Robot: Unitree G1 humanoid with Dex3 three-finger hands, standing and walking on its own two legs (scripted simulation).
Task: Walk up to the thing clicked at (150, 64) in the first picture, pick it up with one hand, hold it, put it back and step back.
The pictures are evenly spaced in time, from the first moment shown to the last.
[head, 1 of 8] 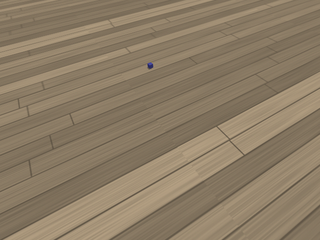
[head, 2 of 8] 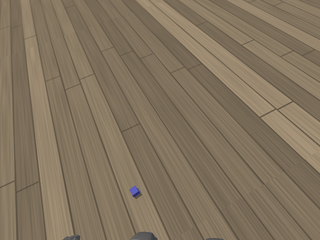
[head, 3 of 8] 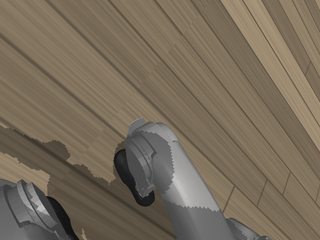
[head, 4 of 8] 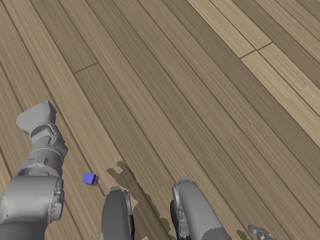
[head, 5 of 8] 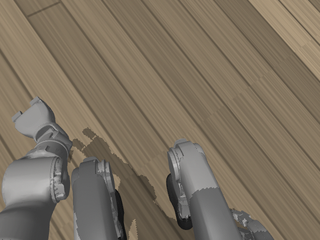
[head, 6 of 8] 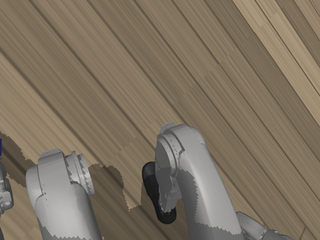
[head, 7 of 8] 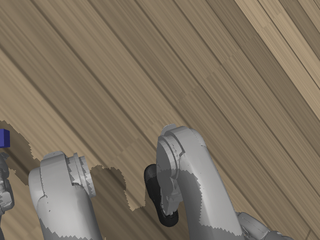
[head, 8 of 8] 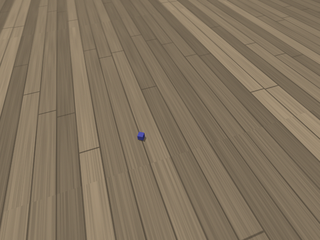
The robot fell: no
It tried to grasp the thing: yes
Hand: left
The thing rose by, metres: 0.67
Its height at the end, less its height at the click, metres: +0.00
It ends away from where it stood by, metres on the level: 0.12
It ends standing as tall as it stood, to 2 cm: yes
